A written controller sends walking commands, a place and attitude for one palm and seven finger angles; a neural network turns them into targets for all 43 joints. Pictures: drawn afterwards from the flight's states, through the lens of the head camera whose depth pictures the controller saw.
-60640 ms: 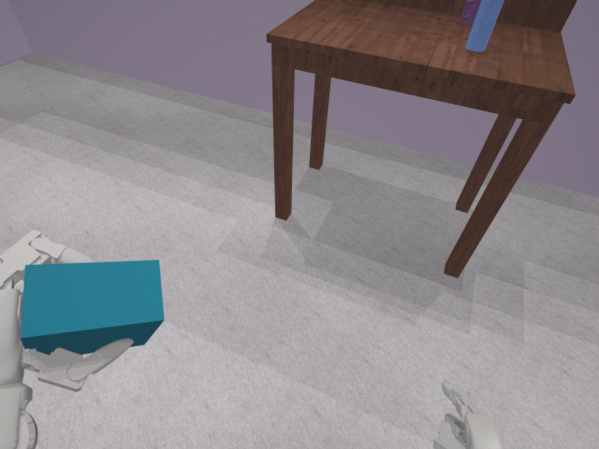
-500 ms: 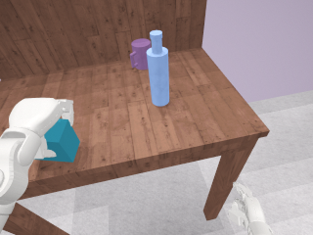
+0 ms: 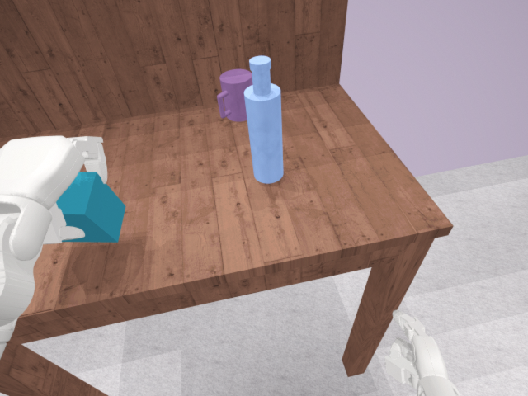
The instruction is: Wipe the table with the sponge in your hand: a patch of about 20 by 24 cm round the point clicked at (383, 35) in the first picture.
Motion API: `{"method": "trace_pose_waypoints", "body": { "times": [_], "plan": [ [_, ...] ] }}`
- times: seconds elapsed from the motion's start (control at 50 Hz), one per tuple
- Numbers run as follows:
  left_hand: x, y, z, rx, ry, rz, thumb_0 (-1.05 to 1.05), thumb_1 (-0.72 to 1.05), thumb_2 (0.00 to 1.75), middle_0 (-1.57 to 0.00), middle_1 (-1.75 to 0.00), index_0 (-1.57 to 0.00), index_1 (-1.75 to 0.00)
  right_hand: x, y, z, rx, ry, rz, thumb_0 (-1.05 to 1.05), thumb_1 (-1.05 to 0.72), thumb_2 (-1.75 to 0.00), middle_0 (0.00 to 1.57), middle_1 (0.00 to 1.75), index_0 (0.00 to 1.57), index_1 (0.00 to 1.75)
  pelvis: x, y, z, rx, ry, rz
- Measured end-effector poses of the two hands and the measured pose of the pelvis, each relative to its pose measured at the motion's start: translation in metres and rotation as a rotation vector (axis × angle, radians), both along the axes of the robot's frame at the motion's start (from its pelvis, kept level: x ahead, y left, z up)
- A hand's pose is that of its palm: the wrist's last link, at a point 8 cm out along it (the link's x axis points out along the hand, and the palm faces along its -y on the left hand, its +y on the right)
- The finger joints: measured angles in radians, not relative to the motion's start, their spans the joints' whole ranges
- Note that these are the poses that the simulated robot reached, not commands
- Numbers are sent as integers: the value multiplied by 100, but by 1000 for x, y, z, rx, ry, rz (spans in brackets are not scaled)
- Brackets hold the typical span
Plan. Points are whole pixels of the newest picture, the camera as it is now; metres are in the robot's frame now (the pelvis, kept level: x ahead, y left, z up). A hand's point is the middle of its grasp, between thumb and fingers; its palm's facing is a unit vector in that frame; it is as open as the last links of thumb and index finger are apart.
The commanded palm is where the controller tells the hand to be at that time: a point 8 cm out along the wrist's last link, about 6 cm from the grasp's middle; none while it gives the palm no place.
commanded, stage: move the sponge above the wiping area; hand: left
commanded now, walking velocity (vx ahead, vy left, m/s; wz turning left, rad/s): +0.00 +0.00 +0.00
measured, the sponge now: (73, 214) +0.27 +0.34 +0.15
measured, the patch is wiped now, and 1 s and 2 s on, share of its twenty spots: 0.95 0.95 0.95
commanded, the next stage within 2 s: lower the sponge onto the table in 0.58 s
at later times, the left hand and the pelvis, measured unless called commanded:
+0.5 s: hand (36, 184) +0.26 +0.36 +0.22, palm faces +0.20 +0.03 -0.98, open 9.8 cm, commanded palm +0.21 +0.34 +0.26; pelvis +0.00 +0.00 +0.00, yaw +0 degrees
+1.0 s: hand (19, 192) +0.24 +0.37 +0.21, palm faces +0.20 +0.02 -0.98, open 9.8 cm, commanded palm +0.20 +0.34 +0.26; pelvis -0.01 +0.00 +0.00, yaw +0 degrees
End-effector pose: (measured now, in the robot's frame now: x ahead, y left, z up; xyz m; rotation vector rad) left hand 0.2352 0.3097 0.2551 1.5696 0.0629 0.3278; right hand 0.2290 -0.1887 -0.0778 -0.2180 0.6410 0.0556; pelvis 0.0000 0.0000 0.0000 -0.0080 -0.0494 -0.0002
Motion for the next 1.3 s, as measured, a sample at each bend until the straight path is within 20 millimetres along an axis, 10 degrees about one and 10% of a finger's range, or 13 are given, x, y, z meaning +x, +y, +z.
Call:
{"method": "trace_pose_waypoints", "body": {
  "times": [0.18,0.26,0.38,0.5,0.6,0.72,0.82,0.96,1.16,1.3],
  "plan": [
    [-11,61,-14,-72,102,384,0,-55,103,-78,-142,-81,-143,2,-12,-6,12,42,-11,1,-91,-90,20,30,20,30,-3,-1,0,0,30,7],
    [-14,40,-50,-91,268,279,0,-55,102,-78,-142,-82,-144,4,-13,-5,-24,25,-1,1,-91,-90,20,30,20,30,-3,2,-1,0,29,27],
    [-12,7,-26,17,148,19,0,-55,102,-78,-142,-81,-144,4,-1,3,-44,-10,12,1,-91,-90,20,29,20,30,-1,1,-1,-1,1,21],
    [-4,37,9,-33,-38,161,0,-55,103,-79,-141,-82,-143,2,7,1,4,13,13,1,-91,-90,20,30,20,30,-4,2,1,-5,-2,4],
    [-8,55,-1,-64,45,318,0,-55,103,-78,-142,-82,-143,0,5,-3,29,27,7,1,-91,-90,20,30,20,30,-7,6,1,-1,20,5],
    [-12,24,-49,-73,264,172,0,-55,103,-78,-141,-82,-143,-2,4,-2,-2,12,14,1,-91,-90,20,30,20,30,-8,9,-1,3,21,15],
    [-17,5,-30,5,140,9,0,-55,103,-79,-141,-82,-143,-4,8,3,-32,-2,24,1,-91,-90,20,30,20,30,-7,6,0,2,-4,9],
    [-18,40,10,-50,-75,209,0,-56,103,-79,-141,-82,-143,-4,9,-1,7,25,23,1,-91,-90,20,30,20,30,-11,4,1,-3,-4,1],
    [-18,22,-50,-69,240,196,0,-55,102,-79,-142,-82,-144,-2,1,2,-3,-12,14,1,-91,-90,20,30,20,30,-14,4,-1,4,11,18],
    [-23,8,-20,-8,69,41,0,-55,102,-79,-142,-82,-144,-7,-1,5,-21,-12,8,1,-91,-90,20,30,20,30,-10,0,-1,-1,-15,3]
  ]
}}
